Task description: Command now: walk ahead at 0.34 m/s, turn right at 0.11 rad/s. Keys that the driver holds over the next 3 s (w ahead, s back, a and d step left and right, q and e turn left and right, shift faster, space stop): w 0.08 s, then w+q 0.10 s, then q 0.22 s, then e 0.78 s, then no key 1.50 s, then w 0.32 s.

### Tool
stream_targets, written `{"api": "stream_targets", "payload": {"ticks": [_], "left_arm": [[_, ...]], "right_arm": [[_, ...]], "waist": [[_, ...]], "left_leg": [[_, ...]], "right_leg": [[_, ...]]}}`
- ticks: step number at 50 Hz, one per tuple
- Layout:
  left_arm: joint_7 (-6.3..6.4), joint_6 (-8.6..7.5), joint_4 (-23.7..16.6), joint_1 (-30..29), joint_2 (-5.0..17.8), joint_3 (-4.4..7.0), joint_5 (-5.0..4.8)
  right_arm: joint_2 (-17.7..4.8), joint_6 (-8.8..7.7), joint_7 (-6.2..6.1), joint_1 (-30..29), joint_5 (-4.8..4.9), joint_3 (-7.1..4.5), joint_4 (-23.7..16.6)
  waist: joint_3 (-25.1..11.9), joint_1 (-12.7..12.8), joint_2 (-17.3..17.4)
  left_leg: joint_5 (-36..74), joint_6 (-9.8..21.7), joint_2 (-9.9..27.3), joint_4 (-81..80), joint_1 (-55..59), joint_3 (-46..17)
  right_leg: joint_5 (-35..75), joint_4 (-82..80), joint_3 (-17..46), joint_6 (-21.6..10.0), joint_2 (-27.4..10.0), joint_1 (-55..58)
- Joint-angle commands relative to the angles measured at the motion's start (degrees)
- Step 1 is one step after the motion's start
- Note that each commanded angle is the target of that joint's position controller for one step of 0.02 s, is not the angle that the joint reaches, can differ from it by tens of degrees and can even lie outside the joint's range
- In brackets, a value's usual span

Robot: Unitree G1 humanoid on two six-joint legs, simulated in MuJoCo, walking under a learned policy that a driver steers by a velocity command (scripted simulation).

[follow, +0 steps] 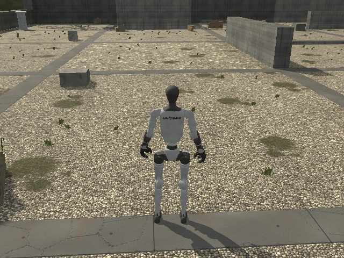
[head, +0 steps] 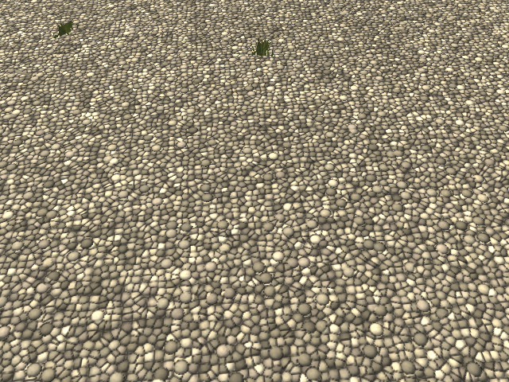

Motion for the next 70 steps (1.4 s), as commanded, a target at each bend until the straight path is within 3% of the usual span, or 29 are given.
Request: {"api": "stream_targets", "payload": {"ticks": [1, 2, 3, 6, 13, 17, 20, 21, 22, 23, 24, 26, 28, 31, 37, 41, 44, 45, 46, 47, 48, 50, 52, 60, 65, 67, 68, 69, 70], "left_arm": [[0.43, -1.01, 0.92, 14.98, 15.88, 4.22, 0.17], [0.11, -1.99, 0.80, 14.85, 13.79, 3.85, 1.15], [0.09, -2.81, 0.24, 11.82, 10.03, 2.64, 1.23], [0.05, -3.41, -0.82, 7.07, 6.88, 1.40, 1.05], [1.09, -3.35, 0.37, 8.04, 8.17, 1.44, 1.89], [1.94, -2.47, 0.93, 7.74, 10.76, 2.18, 0.65], [3.02, -1.14, -0.79, 5.36, 11.40, 2.51, 0.55], [2.86, -1.49, -1.36, 7.96, 9.62, 1.68, 1.29], [1.60, -2.32, -2.08, 17.16, 1.96, -0.73, 3.96], [0.35, -2.79, 1.71, 20.11, 6.66, -0.56, 1.44], [0.05, -2.24, 0.47, 12.46, 10.52, 0.84, -0.99], [1.23, -0.51, -1.38, 4.82, 8.40, 0.36, -0.27], [2.05, 1.84, 0.00, 8.89, 7.22, 0.52, 0.33], [3.09, 2.82, 0.22, 10.16, 5.58, 0.25, 1.14], [2.96, 3.48, -3.56, 2.38, 7.22, 1.23, 0.78], [1.97, 3.16, -4.51, 1.33, 5.98, 1.22, 0.64], [0.74, 2.84, -3.74, 5.07, 5.79, 1.66, 0.68], [0.63, 2.78, -3.52, 6.52, 7.53, 2.29, 1.05], [1.28, 2.82, -4.31, 7.09, 12.90, 3.73, 1.27], [1.56, 2.76, -5.96, 5.64, 18.55, 4.84, 1.97], [1.33, 1.61, -6.79, 6.44, 15.37, 4.13, 3.45], [1.41, 0.24, -7.51, 1.24, 13.15, 3.76, 2.12], [1.93, 0.47, -8.31, -0.95, 10.76, 2.81, 0.70], [2.87, 2.44, -10.09, 0.26, 12.34, 3.70, 0.92], [2.07, 3.10, -10.49, -1.54, 11.03, 2.99, 1.07], [2.11, 3.24, -10.65, -3.58, 10.08, 2.45, 0.46], [2.15, 3.03, -10.44, -3.00, 9.14, 2.09, 0.58], [2.14, 2.62, -10.41, -1.04, 6.67, 1.31, 1.95], [1.97, 2.07, -10.36, 2.23, 5.49, 1.04, 2.37]], "right_arm": [[-1.62, -3.06, 0.97, -7.88, -1.05, 0.18, -8.26], [-6.64, -3.96, 0.73, -11.55, 0.37, -1.18, -9.16], [-8.61, -4.23, 1.07, -10.63, 1.34, -1.92, -8.60], [-7.39, -4.17, 2.00, -8.93, 0.02, -1.91, -6.66], [-1.67, -3.91, 3.72, -15.83, -0.39, 0.46, -9.36], [-4.73, -3.45, 5.22, -15.82, -0.30, -0.59, -11.44], [-9.81, -3.09, 4.91, -1.98, -0.85, -3.31, -8.52], [-12.19, -2.87, 3.70, 2.25, -1.03, -3.95, -8.33], [-15.93, -2.45, 2.64, 0.82, -2.18, -3.41, -9.68], [-10.78, -2.25, 2.62, 3.56, -2.35, -2.02, -10.14], [-8.69, -1.81, 2.70, 0.39, -2.07, -1.56, -9.90], [-4.74, -1.86, 2.51, -7.19, -1.55, 0.05, -9.15], [-4.97, -2.25, 2.64, -11.47, -3.26, -0.06, -8.10], [-6.18, -2.91, 2.17, -14.28, -3.47, -0.79, -6.96], [-8.71, -0.29, -0.44, -13.64, -2.15, -2.02, -5.44], [-8.89, 1.12, -0.71, -13.46, -1.72, -2.30, -4.72], [-9.26, 2.31, -0.73, -14.28, -0.36, -2.51, -4.23], [-8.11, 2.53, -0.75, -12.06, 0.17, -2.39, -3.24], [-5.23, 2.42, -0.44, -10.64, -0.86, -1.81, -3.53], [-4.68, 1.72, -0.48, -15.70, -2.25, -1.55, -7.18], [-6.87, 1.41, -0.58, -19.36, -2.45, -2.23, -7.55], [-7.33, 1.77, -0.80, -15.44, -1.23, -2.91, -5.40], [-7.62, 1.93, -1.17, -14.89, -1.79, -3.16, -4.76], [-5.66, 1.11, -0.28, -16.48, -0.74, -2.20, -5.60], [-6.31, 0.69, 0.69, -14.80, -0.35, -2.21, -5.30], [-5.67, 0.09, 1.25, -12.39, -0.63, -2.11, -4.68], [-6.15, -0.22, 1.34, -11.27, -1.32, -2.17, -4.46], [-9.33, -0.38, 1.11, -10.02, -2.51, -2.61, -4.99], [-11.48, -0.12, 0.93, -12.00, -3.18, -2.67, -5.06]], "waist": [[-1.20, 6.99, -14.52], [2.84, 8.72, -10.47], [6.20, 6.72, -8.62], [7.68, 4.38, -7.77], [7.42, 6.09, -5.34], [4.90, 4.16, -6.46], [-4.06, -3.16, -5.58], [-8.64, -5.06, -0.05], [-17.31, 1.88, 16.38], [-31.15, -2.16, 9.73], [-22.95, -3.35, 4.47], [-8.60, -0.27, -0.61], [-4.35, 3.84, 3.51], [-3.62, 4.60, 5.96], [-1.90, 1.63, 4.64], [-1.97, 1.28, 4.56], [-3.42, 4.10, 5.31], [-2.80, 4.44, 3.73], [-2.22, 2.81, -7.88], [0.74, 3.16, -19.61], [-2.34, 5.96, -12.37], [-3.02, 2.28, -6.24], [-3.43, 1.44, -6.54], [-4.29, 3.23, -8.78], [-3.87, 3.78, -10.02], [-3.51, 1.63, -9.31], [-3.43, 1.13, -7.78], [-5.22, 2.32, -0.57], [-3.44, 5.85, 10.56]], "left_leg": [[-13.62, 1.25, -2.35, 18.20, -31.67, 2.84], [-16.30, 1.07, 0.43, 28.48, -37.31, -1.47], [-11.07, 2.08, 2.80, 32.27, -40.02, -3.47], [1.81, 2.13, 5.22, 31.39, -39.82, -3.41], [21.38, 0.00, 0.89, 11.41, -22.32, 2.50], [19.45, 2.63, -1.59, 5.47, -18.30, 2.65], [17.55, 6.05, -6.47, 2.11, -1.94, 4.42], [32.39, 9.01, -0.64, 0.75, 12.57, -3.32], [61.90, 19.93, 17.77, 7.02, 32.27, -25.73], [51.40, 25.83, 23.87, 1.45, 34.70, -37.32], [42.23, 22.28, 19.50, -1.76, 26.95, -28.82], [28.38, 16.72, 14.22, -6.57, 8.38, -18.34], [22.42, 15.11, 10.93, -11.79, -7.51, -11.42], [22.00, 15.43, 10.42, -13.25, -10.23, -6.06], [4.87, 15.61, 14.60, -16.24, -3.60, -7.20], [9.15, 14.73, 15.07, -13.72, 1.04, -4.45], [14.49, 11.33, 13.72, -7.14, 2.46, -0.50], [12.08, 7.59, 11.62, -2.30, 0.46, 1.88], [2.82, 1.74, 6.04, 11.32, -8.33, 7.90], [-17.46, -2.59, -3.72, 21.91, -23.91, 7.56], [-20.47, -2.46, -3.06, 32.97, -25.35, -0.75], [-11.93, -1.78, -1.40, 36.44, -26.22, -3.49], [-6.98, -2.85, -1.41, 36.82, -24.46, -3.47], [-3.13, -4.97, -3.13, 18.95, -17.74, -3.81], [-3.73, -3.61, -3.00, 10.31, -9.44, -2.37], [4.66, -2.01, -3.14, -1.52, -3.36, -1.28], [12.97, -0.73, -1.44, -6.85, 1.73, -2.59], [23.72, 1.98, 6.87, -7.59, 7.96, -10.23], [35.17, 9.75, 14.61, -6.74, 8.32, -18.94]], "right_leg": [[-5.73, -11.47, 30.02, -11.42, -20.83, 24.66], [-14.12, -15.39, 36.62, -16.60, -23.94, 19.88], [-18.18, -16.33, 33.02, -15.10, -21.42, 18.51], [-4.25, -18.61, 19.97, -10.29, -15.82, 15.93], [28.47, -17.99, -1.96, -6.87, -9.69, 3.79], [41.54, -10.50, -3.63, -5.13, -12.78, 10.28], [53.66, 10.50, -5.70, -1.89, -10.73, 10.44], [38.91, 24.86, -5.74, 0.65, -7.74, 0.05], [-21.56, 48.11, -4.33, 4.11, 1.53, -19.51], [-24.60, 56.44, 8.71, 4.07, 2.13, -19.92], [-19.92, 55.48, 8.32, 3.75, -1.17, -22.19], [-13.66, 45.78, 6.22, 3.88, -5.33, -21.80], [-9.48, 38.81, 5.08, 4.61, -5.89, -10.12], [-7.31, 29.38, 3.47, 5.44, -5.50, -6.91], [-3.66, 26.97, 2.46, 4.86, -6.64, -14.03], [-4.99, 20.81, -0.12, 3.92, -5.40, -12.49], [2.20, 6.65, -3.62, 1.28, -2.21, -4.76], [7.61, 0.09, -1.45, -0.79, -2.06, -1.23], [19.79, -6.06, 13.02, -5.01, -11.52, 4.28], [31.54, -7.72, 30.55, -15.85, -22.69, 6.28], [32.51, -7.68, 29.37, -18.52, -22.12, 6.23], [30.36, -5.61, 20.61, -12.67, -16.16, 6.88], [33.97, -4.92, 18.11, -10.95, -14.03, 6.04], [31.01, -2.73, 20.29, -11.42, -11.79, 7.47], [31.13, -0.47, 23.04, -11.02, -11.34, 4.04], [26.73, 1.28, 23.19, -8.84, -9.26, 2.30], [20.93, 1.86, 22.82, -6.52, -7.51, -0.23], [9.97, 7.68, 18.76, -2.97, -3.37, -4.47], [-9.09, 13.00, 11.53, 0.58, 4.15, -10.81]]}}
